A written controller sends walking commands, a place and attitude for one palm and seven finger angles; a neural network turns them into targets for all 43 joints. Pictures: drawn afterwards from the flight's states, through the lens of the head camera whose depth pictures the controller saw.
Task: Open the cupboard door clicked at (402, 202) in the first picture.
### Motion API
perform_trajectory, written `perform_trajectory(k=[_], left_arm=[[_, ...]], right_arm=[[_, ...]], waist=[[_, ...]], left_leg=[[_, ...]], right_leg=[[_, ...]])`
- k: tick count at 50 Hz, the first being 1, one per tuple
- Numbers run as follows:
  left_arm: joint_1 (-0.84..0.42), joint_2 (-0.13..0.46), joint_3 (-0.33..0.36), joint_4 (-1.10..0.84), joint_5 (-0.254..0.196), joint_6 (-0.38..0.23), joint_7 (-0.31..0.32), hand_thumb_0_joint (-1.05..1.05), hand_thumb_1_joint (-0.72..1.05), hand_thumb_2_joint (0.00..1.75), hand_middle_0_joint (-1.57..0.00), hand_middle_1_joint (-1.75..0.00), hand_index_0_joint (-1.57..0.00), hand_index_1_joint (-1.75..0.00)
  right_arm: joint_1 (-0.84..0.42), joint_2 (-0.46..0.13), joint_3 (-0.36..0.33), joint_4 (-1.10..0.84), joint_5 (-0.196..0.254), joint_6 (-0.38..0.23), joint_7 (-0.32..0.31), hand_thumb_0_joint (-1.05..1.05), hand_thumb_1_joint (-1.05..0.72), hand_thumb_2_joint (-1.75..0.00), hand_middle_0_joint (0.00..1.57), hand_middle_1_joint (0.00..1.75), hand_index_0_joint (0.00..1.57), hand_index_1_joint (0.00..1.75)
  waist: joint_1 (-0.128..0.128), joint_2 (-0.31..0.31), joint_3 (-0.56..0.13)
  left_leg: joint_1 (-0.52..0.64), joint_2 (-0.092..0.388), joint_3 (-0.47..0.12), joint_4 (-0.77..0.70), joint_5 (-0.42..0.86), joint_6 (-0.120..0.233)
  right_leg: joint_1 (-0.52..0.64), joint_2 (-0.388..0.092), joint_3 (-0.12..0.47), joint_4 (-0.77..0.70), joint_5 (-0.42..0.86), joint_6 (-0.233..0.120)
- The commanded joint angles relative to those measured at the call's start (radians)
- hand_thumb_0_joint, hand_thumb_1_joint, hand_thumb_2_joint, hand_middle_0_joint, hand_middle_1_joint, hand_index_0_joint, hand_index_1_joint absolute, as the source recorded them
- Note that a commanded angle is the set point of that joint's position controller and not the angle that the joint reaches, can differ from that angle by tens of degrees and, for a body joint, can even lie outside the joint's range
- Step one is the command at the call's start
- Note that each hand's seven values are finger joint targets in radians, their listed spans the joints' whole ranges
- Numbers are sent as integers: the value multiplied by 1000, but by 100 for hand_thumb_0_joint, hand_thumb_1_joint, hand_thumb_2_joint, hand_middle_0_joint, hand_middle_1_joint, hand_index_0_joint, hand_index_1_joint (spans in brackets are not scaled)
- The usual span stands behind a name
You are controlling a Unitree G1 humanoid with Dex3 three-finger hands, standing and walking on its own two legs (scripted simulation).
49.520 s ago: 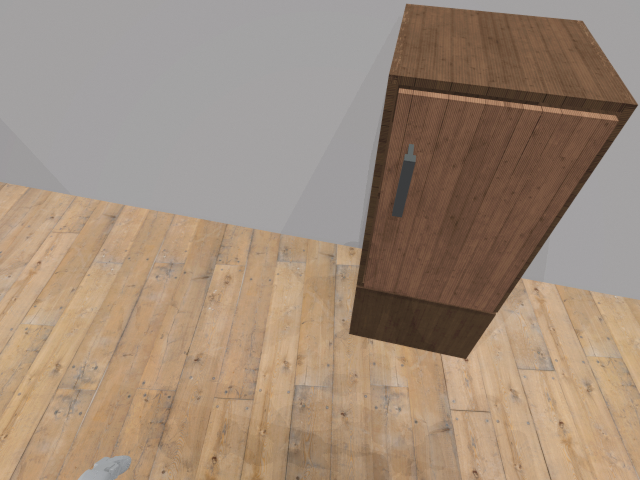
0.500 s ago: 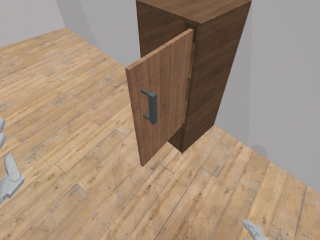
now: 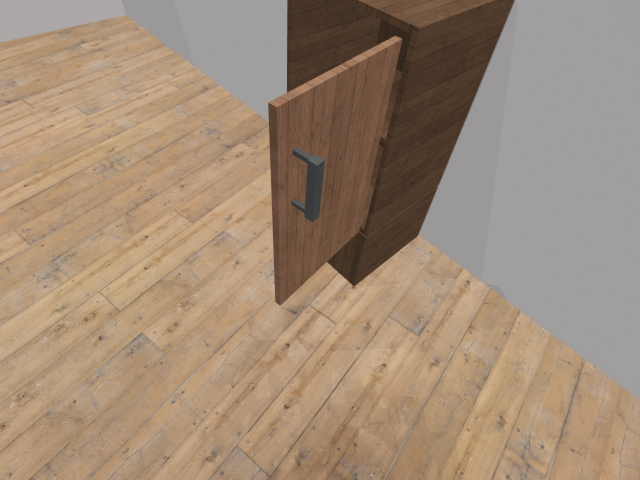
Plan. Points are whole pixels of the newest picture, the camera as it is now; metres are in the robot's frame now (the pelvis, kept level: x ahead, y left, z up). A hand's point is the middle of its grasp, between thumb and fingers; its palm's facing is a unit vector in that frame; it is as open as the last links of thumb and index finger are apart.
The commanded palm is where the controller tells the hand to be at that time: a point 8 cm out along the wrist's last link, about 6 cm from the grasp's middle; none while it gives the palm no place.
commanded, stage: let the arm hang, fingers relaxed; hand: left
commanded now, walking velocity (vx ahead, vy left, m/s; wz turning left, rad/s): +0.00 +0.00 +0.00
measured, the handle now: (305, 185) +0.61 +0.06 -0.02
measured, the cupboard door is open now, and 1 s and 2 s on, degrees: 97 97 97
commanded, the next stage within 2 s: look to check the result in 0.72 s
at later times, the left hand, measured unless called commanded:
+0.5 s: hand out of the picture -0.01 +0.17 -0.17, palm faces +0.04 -0.98 -0.17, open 7.4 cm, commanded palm none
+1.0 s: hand out of the picture +0.00 +0.16 -0.17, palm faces +0.06 -0.98 -0.18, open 7.4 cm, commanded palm none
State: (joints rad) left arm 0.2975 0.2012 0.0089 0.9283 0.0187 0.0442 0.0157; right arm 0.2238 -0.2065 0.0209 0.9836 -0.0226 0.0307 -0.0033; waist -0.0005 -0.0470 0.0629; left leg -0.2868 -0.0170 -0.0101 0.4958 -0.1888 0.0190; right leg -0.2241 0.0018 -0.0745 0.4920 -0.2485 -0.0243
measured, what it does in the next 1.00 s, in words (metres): stands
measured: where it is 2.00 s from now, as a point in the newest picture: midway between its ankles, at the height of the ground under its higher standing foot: outside the picture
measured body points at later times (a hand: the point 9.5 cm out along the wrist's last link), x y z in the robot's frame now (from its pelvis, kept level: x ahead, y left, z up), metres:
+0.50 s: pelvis +0.00 +0.01 +0.00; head +0.00 +0.00 +0.45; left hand -0.01 +0.22 -0.16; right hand -0.03 -0.19 -0.16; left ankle +0.05 +0.11 -0.74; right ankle +0.01 -0.10 -0.74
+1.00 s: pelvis +0.02 +0.00 +0.01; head +0.03 -0.01 +0.46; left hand +0.00 +0.21 -0.15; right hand +0.01 -0.21 -0.16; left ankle +0.05 +0.11 -0.74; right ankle +0.01 -0.10 -0.74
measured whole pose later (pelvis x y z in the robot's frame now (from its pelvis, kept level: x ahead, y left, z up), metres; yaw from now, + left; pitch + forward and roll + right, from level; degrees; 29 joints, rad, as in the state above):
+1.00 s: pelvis +0.02 +0.00 +0.01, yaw +0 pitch -2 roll +0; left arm 0.31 0.11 0.02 1.15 0.01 0.00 0.03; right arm 0.29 -0.12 0.01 1.14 -0.01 0.00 -0.04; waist 0.00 0.01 0.04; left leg -0.21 -0.02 -0.01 0.42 -0.19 0.02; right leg -0.15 0.00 -0.07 0.43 -0.25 -0.02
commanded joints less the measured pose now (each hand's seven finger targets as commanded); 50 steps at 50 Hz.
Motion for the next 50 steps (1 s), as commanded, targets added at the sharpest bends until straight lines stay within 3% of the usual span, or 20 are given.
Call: perform_trajectory(k=[1,3,4,6,10,15,19,25,31,34,38,45,50], left_arm=[[12,130,29,18,-3,-41,1,0,90,90,-20,-30,-20,-30],[23,120,27,60,-4,-42,1,0,90,90,-20,-30,-20,-30],[26,116,27,78,-4,-43,2,0,90,90,-20,-30,-20,-30],[35,101,21,111,-5,-42,3,0,90,90,-20,-30,-20,-30],[55,83,20,156,-7,-42,9,0,90,90,-20,-30,-20,-30],[82,58,23,183,-6,-39,15,0,90,90,-20,-30,-20,-30],[108,39,24,193,-5,-41,19,0,90,90,-20,-30,-20,-30],[92,22,28,190,-6,-47,22,0,90,90,-20,-30,-20,-30],[80,10,27,190,-8,-51,23,0,90,90,-20,-30,-20,-30],[84,6,27,190,-8,-54,24,0,90,90,-20,-30,-20,-30],[73,8,26,194,-9,-54,23,0,90,90,-20,-30,-20,-30],[75,10,23,201,-10,-58,24,0,90,90,-20,-30,-20,-30],[78,9,20,205,-11,-58,24,0,90,90,-20,-30,-20,-30]], right_arm=[[1,-99,-38,-23,-2,-19,-18,0,-90,-90,20,30,20,30],[35,-90,-42,1,-3,-14,-21,0,-90,-90,20,30,20,30],[53,-92,-45,10,0,-13,-23,0,-90,-90,20,30,20,30],[90,-76,-45,40,-1,-12,-25,0,-90,-90,20,30,20,30],[138,-51,-43,81,-1,-12,-27,0,-90,-90,20,30,20,30],[167,-25,-37,109,-3,-17,-30,0,-90,-90,20,30,20,30],[163,-17,-36,114,-2,-25,-33,0,-90,-90,20,30,20,30],[176,16,-35,125,-2,-30,-34,0,-90,-90,20,30,20,30],[168,24,-33,129,-1,-36,-37,0,-90,-90,20,30,20,30],[166,21,-34,125,1,-37,-39,0,-90,-90,20,30,20,30],[161,17,-33,131,1,-37,-40,0,-90,-90,20,30,20,30],[146,11,-30,137,3,-38,-40,0,-90,-90,20,30,20,30],[136,8,-30,142,4,-35,-40,0,-90,-90,20,30,20,30]], waist=[[-1,197,-49],[-4,155,-28],[-6,92,-10],[-10,41,1],[-14,0,30],[-7,37,49],[13,53,53],[5,47,40],[4,91,41],[5,58,29],[-1,68,28],[-2,29,15],[-4,44,30]], left_leg=[[-17,83,-106,-155,-185,17],[-16,80,-103,-149,-205,17],[-4,83,-102,-143,-184,19],[9,81,-97,-131,-169,21],[23,81,-87,-124,-143,23],[-22,93,-109,-167,-176,29],[-52,101,-123,-196,-178,35],[-36,89,-102,-174,-103,28],[-29,93,-104,-179,-57,24],[3,93,-95,-163,-16,24],[17,94,-96,-165,-4,21],[60,94,-82,-147,79,20],[74,92,-76,-144,81,16]], right_leg=[[20,-92,139,-161,-109,-29],[-6,-94,145,-183,-160,-32],[-24,-92,140,-195,-166,-32],[-49,-101,143,-210,-196,-33],[-87,-104,138,-215,-225,-34],[-66,-88,125,-175,-194,-28],[-23,-81,108,-145,-120,-23],[-10,-93,108,-145,-79,-24],[11,-92,105,-138,-17,-24],[13,-92,102,-143,1,-23],[15,-95,102,-149,7,-21],[27,-102,100,-156,48,-19],[18,-105,103,-170,39,-19]])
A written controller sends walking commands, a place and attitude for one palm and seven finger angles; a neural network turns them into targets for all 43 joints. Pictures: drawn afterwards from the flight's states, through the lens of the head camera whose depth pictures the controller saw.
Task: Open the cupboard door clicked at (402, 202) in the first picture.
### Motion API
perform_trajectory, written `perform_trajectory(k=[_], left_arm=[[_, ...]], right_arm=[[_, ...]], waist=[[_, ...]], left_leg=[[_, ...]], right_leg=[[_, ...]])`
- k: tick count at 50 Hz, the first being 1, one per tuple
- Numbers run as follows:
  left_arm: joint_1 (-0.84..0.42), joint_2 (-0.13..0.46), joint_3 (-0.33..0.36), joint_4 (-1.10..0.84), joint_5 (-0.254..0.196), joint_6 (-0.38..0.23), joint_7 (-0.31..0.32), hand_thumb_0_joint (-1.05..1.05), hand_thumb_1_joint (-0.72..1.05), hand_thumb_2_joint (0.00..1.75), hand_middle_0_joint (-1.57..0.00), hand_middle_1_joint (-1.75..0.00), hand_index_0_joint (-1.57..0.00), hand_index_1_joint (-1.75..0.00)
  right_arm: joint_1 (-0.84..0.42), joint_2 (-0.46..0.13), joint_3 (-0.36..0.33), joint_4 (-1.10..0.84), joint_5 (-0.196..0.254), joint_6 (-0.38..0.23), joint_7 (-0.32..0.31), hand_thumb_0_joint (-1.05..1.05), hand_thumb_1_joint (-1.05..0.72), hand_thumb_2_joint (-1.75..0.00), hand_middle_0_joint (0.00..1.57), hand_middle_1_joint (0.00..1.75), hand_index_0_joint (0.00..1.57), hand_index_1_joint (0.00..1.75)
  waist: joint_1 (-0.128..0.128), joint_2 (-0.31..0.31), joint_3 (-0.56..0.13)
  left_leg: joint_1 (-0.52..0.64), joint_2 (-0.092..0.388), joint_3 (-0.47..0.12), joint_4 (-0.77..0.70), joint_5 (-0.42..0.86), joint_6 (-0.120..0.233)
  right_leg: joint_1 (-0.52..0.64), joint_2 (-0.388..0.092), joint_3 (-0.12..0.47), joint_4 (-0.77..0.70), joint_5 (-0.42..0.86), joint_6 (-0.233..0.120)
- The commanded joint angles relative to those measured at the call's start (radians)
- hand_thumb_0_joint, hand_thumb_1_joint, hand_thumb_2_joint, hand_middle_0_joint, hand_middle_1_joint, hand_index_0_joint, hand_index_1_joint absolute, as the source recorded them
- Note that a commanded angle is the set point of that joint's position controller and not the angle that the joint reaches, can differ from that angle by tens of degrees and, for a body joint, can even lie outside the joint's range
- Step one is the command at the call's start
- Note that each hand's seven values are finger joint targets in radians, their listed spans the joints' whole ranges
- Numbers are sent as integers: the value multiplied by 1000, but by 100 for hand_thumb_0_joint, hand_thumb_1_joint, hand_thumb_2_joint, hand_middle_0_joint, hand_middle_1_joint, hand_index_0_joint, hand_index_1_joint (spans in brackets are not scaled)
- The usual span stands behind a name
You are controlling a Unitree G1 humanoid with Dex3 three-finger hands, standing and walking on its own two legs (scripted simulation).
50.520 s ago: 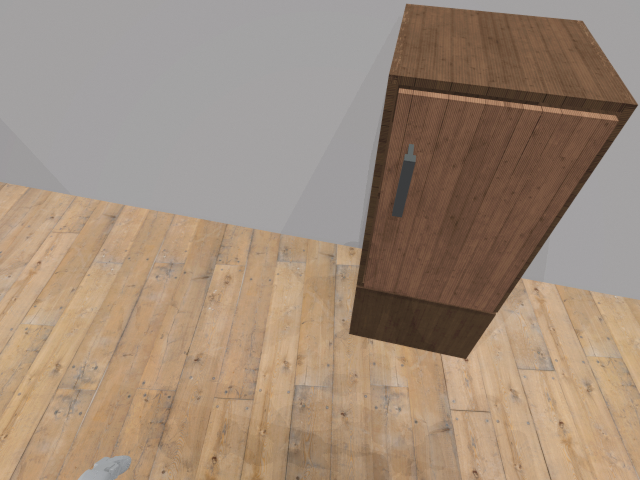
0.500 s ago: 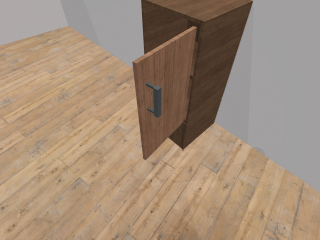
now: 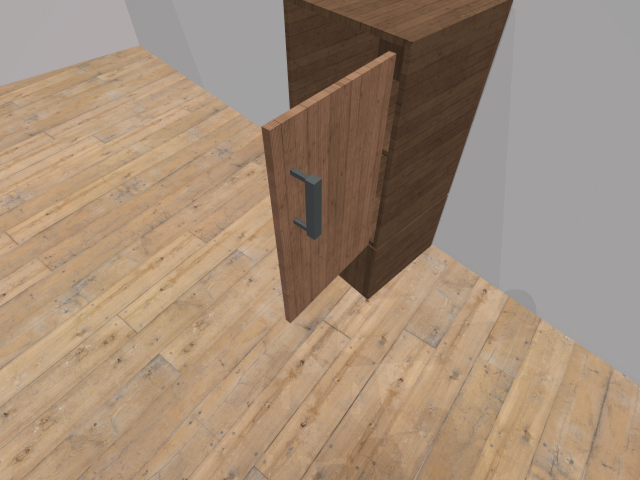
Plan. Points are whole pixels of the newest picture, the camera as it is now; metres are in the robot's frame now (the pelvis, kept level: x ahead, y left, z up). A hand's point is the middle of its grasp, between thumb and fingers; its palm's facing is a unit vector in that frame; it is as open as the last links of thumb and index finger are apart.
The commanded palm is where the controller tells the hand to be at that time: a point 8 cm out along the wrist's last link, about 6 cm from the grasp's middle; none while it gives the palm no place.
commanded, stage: look to check the result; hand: left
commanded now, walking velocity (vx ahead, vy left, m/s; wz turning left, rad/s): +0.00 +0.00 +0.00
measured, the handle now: (305, 204) +0.59 +0.06 -0.03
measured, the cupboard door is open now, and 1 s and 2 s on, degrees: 97 97 97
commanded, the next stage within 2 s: stand and wait in 0.30 s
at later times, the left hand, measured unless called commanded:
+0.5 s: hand out of the picture +0.00 +0.15 -0.18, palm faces +0.05 -0.98 -0.17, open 7.4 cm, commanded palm none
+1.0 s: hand out of the picture +0.00 +0.15 -0.17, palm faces +0.05 -0.98 -0.17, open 7.4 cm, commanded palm none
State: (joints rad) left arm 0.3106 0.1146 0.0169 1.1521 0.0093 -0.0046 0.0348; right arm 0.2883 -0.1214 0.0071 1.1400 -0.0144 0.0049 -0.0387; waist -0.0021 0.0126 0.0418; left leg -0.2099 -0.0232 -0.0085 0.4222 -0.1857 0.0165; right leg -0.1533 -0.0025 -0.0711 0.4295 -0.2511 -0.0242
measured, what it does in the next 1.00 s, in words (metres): stands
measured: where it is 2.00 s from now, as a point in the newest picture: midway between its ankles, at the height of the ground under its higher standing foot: outside the picture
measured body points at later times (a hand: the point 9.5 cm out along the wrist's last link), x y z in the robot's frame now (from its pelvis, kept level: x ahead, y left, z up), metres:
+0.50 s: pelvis +0.01 -0.01 +0.00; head +0.02 -0.01 +0.45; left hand +0.00 +0.20 -0.16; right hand +0.00 -0.22 -0.16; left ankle +0.03 +0.11 -0.74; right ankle -0.01 -0.10 -0.74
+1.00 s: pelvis +0.02 -0.01 +0.00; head +0.04 -0.02 +0.45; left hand +0.00 +0.20 -0.16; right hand +0.01 -0.22 -0.16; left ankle +0.03 +0.11 -0.74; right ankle -0.01 -0.10 -0.74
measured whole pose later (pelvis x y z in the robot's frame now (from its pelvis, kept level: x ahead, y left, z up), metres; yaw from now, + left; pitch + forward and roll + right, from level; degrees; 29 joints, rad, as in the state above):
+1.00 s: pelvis +0.02 -0.01 +0.00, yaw +0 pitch -1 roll +0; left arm 0.31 0.12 0.01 1.15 0.01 -0.01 0.03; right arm 0.28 -0.12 0.01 1.16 -0.01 0.00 -0.04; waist 0.00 0.00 0.05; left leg -0.16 -0.01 -0.01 0.40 -0.21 0.00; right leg -0.10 0.02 -0.07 0.39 -0.27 -0.04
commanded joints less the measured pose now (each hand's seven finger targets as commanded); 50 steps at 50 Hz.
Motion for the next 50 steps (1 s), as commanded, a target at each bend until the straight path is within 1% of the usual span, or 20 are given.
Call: perform_trajectory(k=[1,8,9,10,12,14,18,19,23,24,30,31,33,34,35,39,43,45,47,50], left_arm=[[66,100,13,-17,-2,-10,5,0,90,90,-20,-30,-20,-30],[64,101,10,-14,-3,-10,4,0,90,90,-20,-30,-20,-30],[73,101,12,-15,-2,-11,5,0,90,90,-20,-30,-20,-30],[69,101,10,-13,-3,-10,5,0,90,90,-20,-30,-20,-30],[67,102,11,-16,-3,-11,5,0,90,90,-20,-30,-20,-30],[69,101,12,-16,-3,-12,6,0,90,90,-20,-30,-20,-30],[65,103,11,-19,-4,-12,5,0,90,90,-20,-30,-20,-30],[73,102,11,-20,-4,-12,6,0,90,90,-20,-30,-20,-30],[68,103,12,-20,-5,-14,5,0,90,90,-20,-30,-20,-30],[72,103,11,-22,-5,-14,6,0,90,90,-20,-30,-20,-30],[71,103,11,-21,-5,-14,6,0,90,90,-20,-30,-20,-30],[67,102,10,-22,-5,-13,5,0,90,90,-20,-30,-20,-30],[72,102,11,-21,-5,-13,4,0,90,90,-20,-30,-20,-30],[73,101,11,-22,-5,-14,5,0,90,90,-20,-30,-20,-30],[74,99,9,-20,-5,-13,5,0,90,90,-20,-30,-20,-30],[78,102,10,-21,-5,-15,5,0,90,90,-20,-30,-20,-30],[76,100,10,-19,-5,-15,4,0,90,90,-20,-30,-20,-30],[74,101,10,-20,-5,-15,5,0,90,90,-20,-30,-20,-30],[76,101,10,-17,-5,-16,5,0,90,90,-20,-30,-20,-30],[75,101,11,-18,-4,-15,5,0,90,90,-20,-30,-20,-30]], right_arm=[[72,-74,-14,-12,-4,-10,-5,0,-90,-90,20,30,20,30],[65,-82,-11,-6,-4,-10,-6,0,-90,-90,20,30,20,30],[65,-82,-12,-8,-3,-11,-7,0,-90,-90,20,30,20,30],[62,-82,-11,-5,-4,-10,-7,0,-90,-90,20,30,20,30],[64,-80,-12,-4,-4,-11,-7,0,-90,-90,20,30,20,30],[64,-82,-12,-6,-2,-10,-7,0,-90,-90,20,30,20,30],[66,-81,-11,1,-4,-11,-7,0,-90,-90,20,30,20,30],[61,-81,-11,-3,-2,-10,-7,0,-90,-90,20,30,20,30],[69,-81,-12,0,-4,-12,-9,0,-90,-90,20,30,20,30],[66,-81,-12,-1,-2,-11,-9,0,-90,-90,20,30,20,30],[70,-77,-13,1,-4,-11,-9,0,-90,-90,20,30,20,30],[68,-79,-12,2,-4,-10,-9,0,-90,-90,20,30,20,30],[66,-81,-11,0,-4,-12,-10,0,-90,-90,20,30,20,30],[70,-80,-12,0,-3,-11,-10,0,-90,-90,20,30,20,30],[65,-81,-13,2,-5,-11,-10,0,-90,-90,20,30,20,30],[65,-85,-13,-1,-2,-12,-10,0,-90,-90,20,30,20,30],[63,-86,-12,0,-4,-13,-11,0,-90,-90,20,30,20,30],[63,-88,-13,-1,-3,-14,-12,0,-90,-90,20,30,20,30],[62,-88,-12,1,-3,-15,-13,0,-90,-90,20,30,20,30],[62,-87,-12,0,-3,-15,-13,0,-90,-90,20,30,20,30]], waist=[[0,-14,49],[0,-6,57],[4,-19,54],[2,-8,51],[1,-11,49],[4,-39,48],[2,-13,50],[6,-15,55],[3,-20,45],[6,-17,52],[3,-19,54],[3,-7,61],[4,-8,60],[5,-24,54],[4,-4,59],[7,-23,51],[3,-7,43],[3,-19,45],[4,-12,40],[4,-5,49]], left_leg=[[-4,98,-78,-74,81,19],[3,100,-77,-78,80,16],[9,101,-74,-73,94,17],[10,100,-73,-73,93,16],[10,100,-73,-75,101,15],[13,101,-71,-69,99,16],[12,99,-72,-72,111,13],[14,100,-67,-67,110,14],[18,101,-69,-69,125,12],[16,100,-66,-64,120,12],[19,100,-67,-68,120,11],[16,100,-67,-70,117,11],[20,101,-68,-71,122,12],[20,102,-67,-68,118,12],[24,100,-68,-69,120,12],[30,102,-68,-66,126,14],[38,104,-70,-70,138,14],[37,106,-71,-70,144,15],[43,106,-71,-69,158,15],[41,107,-68,-72,156,15]], right_leg=[[-47,-101,100,-109,46,-19],[-40,-97,103,-114,51,-19],[-39,-98,98,-115,58,-19],[-37,-100,101,-116,60,-19],[-28,-100,104,-116,71,-20],[-28,-98,99,-121,64,-20],[-20,-101,102,-119,81,-21],[-25,-99,100,-124,77,-21],[-9,-101,101,-120,102,-22],[-13,-99,97,-124,94,-21],[-12,-101,97,-125,97,-22],[-14,-101,98,-126,92,-22],[-15,-101,97,-126,96,-22],[-9,-97,95,-128,88,-22],[-17,-100,98,-126,91,-23],[-11,-99,96,-129,99,-21],[-7,-99,101,-122,115,-23],[-4,-99,97,-123,121,-22],[1,-99,99,-119,140,-23],[-1,-99,95,-119,138,-23]])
